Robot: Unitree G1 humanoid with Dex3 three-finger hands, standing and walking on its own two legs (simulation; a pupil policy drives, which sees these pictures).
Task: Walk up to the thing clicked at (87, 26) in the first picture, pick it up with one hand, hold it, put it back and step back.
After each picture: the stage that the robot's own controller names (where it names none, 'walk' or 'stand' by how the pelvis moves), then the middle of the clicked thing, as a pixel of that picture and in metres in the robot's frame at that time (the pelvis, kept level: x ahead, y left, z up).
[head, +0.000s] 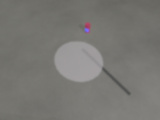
stand; (87, 28) +1.58 -0.11 -0.72
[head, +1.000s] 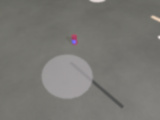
walk; (74, 39) +1.46 +0.17 -0.71
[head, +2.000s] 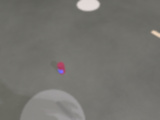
walk; (61, 68) +0.92 +0.25 -0.71
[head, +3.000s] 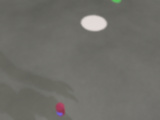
walk; (60, 109) +0.52 +0.17 -0.69
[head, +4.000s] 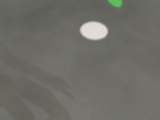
stand; out of the picture +0.32 +0.14 -0.70
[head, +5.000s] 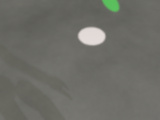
stand; out of the picture +0.29 +0.16 -0.73
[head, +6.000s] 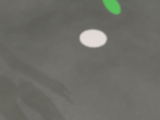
stand; out of the picture +0.29 +0.16 -0.73
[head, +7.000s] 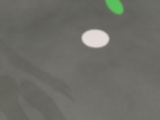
stand; out of the picture +0.28 +0.16 -0.73
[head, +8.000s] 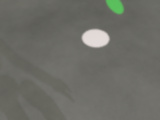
stand; out of the picture +0.28 +0.15 -0.73
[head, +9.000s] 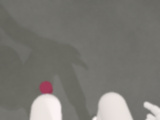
go down; (46, 88) +0.35 +0.15 -0.45
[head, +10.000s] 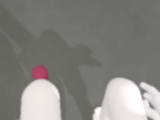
go down; (41, 75) +0.38 +0.17 -0.32
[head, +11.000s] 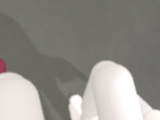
close in; out of the picture +0.37 +0.21 -0.23
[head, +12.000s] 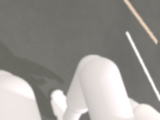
close; out of the picture +0.37 +0.22 -0.22
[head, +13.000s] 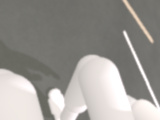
lift; out of the picture +0.35 +0.21 -0.23
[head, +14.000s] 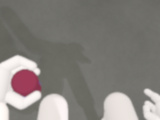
lift; (28, 85) +0.31 +0.18 -0.01
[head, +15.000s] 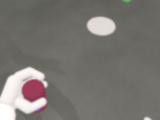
hold; (35, 96) +0.29 +0.17 +0.01
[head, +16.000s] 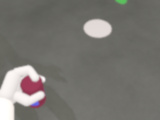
hold; (34, 91) +0.31 +0.17 +0.01
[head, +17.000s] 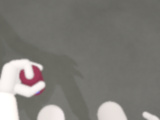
crouch; (33, 81) +0.35 +0.17 -0.07
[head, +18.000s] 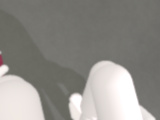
lower; out of the picture +0.37 +0.21 -0.20
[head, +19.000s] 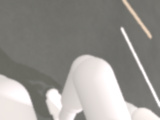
lower; out of the picture +0.39 +0.24 -0.23
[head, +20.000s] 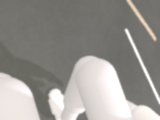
lower; out of the picture +0.38 +0.24 -0.23
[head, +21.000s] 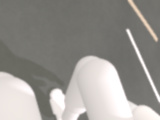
lower; out of the picture +0.38 +0.24 -0.23
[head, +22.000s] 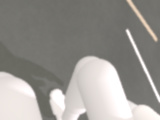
loosen; out of the picture +0.38 +0.24 -0.23
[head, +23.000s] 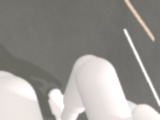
open; out of the picture +0.36 +0.21 -0.23
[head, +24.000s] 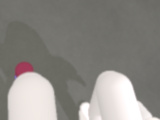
stand; (23, 73) +0.37 +0.18 -0.27
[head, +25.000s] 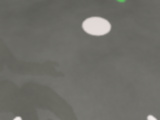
stand; out of the picture +0.30 +0.13 -0.64
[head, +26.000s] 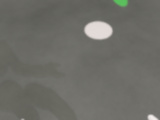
stand; out of the picture +0.31 +0.14 -0.66
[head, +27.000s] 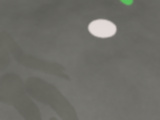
stand; out of the picture +0.31 +0.13 -0.68
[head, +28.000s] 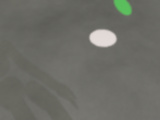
walk; out of the picture +0.32 +0.13 -0.72
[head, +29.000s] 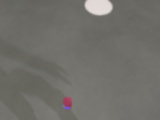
walk; (67, 103) +0.44 +0.08 -0.70
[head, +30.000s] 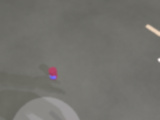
walk; (53, 73) +0.70 +0.19 -0.70
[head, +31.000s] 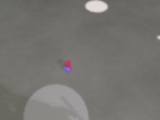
stand; (67, 66) +0.97 +0.14 -0.70
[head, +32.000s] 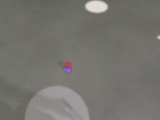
stand; (68, 67) +0.96 +0.13 -0.73
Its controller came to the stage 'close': yes
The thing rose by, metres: 0.72
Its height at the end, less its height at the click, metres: +0.00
